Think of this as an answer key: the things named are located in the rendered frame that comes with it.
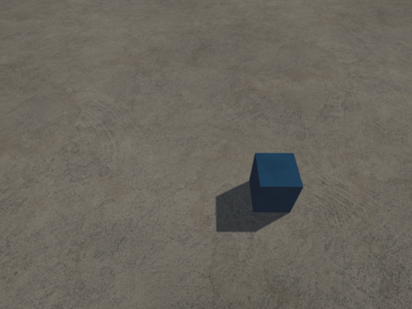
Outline carton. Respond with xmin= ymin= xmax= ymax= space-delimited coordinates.
xmin=249 ymin=153 xmax=303 ymax=212

